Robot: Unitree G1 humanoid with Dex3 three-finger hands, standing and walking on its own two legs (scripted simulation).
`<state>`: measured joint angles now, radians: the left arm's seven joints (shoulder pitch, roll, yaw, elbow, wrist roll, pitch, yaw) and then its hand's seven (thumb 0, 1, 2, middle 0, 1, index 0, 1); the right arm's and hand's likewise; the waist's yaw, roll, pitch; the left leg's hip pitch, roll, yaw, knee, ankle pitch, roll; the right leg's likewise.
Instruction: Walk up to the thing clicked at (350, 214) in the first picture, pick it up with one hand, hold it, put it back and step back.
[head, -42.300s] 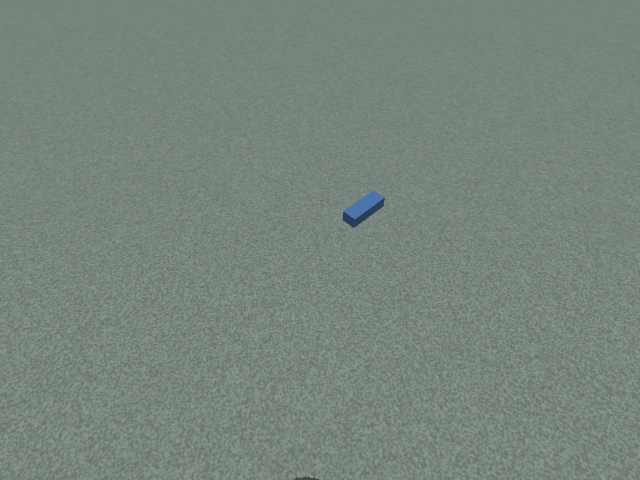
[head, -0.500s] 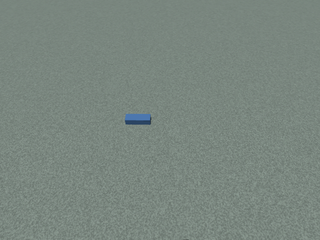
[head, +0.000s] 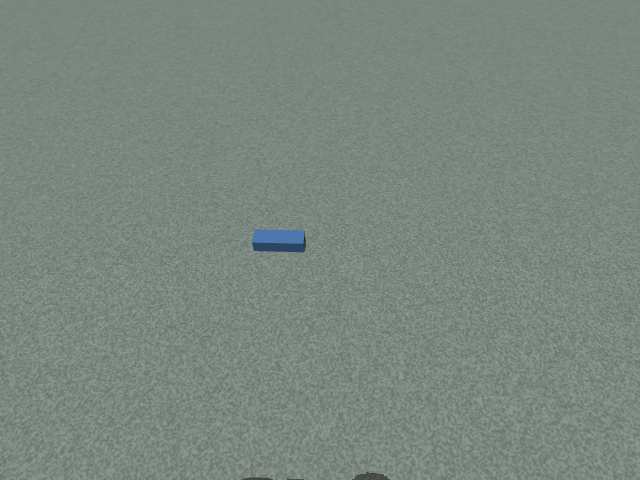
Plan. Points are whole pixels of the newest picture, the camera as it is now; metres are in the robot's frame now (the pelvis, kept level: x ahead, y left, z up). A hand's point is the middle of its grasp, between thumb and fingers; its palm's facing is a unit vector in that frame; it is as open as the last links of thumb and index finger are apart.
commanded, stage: step back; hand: left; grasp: from above
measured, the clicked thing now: (279, 240) +1.04 +0.20 -0.73
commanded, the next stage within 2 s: stand in 0.32 s
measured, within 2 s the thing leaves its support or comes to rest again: neither
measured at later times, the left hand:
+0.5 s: hand out of the picture +0.12 +0.27 -0.13, palm faces -0.05 -0.94 -0.34, open 7.4 cm
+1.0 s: hand out of the picture +0.08 +0.27 -0.14, palm faces -0.08 -0.94 -0.33, open 7.4 cm
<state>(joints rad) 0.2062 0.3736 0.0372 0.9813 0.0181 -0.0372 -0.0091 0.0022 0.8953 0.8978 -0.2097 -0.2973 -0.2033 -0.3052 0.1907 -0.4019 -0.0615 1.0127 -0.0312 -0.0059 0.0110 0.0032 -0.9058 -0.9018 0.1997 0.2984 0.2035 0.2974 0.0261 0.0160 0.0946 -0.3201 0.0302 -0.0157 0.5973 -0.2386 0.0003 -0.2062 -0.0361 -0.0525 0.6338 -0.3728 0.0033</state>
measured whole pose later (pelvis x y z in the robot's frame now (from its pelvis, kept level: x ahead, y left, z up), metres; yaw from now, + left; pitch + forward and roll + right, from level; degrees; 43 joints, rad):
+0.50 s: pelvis +0.02 +0.02 +0.02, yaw -2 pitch -3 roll +0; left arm 0.09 0.36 0.00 1.11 0.00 -0.03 -0.01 0.00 0.90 0.90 -0.21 -0.30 -0.20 -0.30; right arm 0.01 -0.34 -0.01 1.11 -0.01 -0.01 0.02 0.00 -0.90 -0.90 0.20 0.30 0.21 0.30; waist 0.01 0.00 0.07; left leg -0.19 0.03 0.04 0.41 -0.17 -0.01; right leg -0.07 -0.03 0.01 0.39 -0.26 0.04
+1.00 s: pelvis +0.01 +0.02 +0.02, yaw -3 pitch -3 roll +0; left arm 0.13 0.36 0.00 1.14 0.01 -0.01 -0.02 0.00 0.90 0.90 -0.21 -0.30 -0.20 -0.30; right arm 0.11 -0.34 -0.01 1.16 -0.01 -0.01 0.02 0.00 -0.90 -0.90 0.20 0.30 0.20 0.30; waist -0.01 -0.01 0.06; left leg -0.18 0.02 0.05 0.34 -0.11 0.00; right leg -0.07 -0.04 0.02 0.34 -0.22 0.04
